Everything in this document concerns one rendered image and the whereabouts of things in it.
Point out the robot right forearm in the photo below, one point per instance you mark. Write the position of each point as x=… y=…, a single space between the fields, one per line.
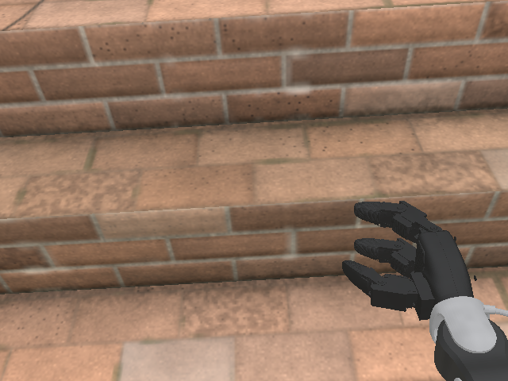
x=469 y=346

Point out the right robot hand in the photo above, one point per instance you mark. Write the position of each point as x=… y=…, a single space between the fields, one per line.
x=432 y=272

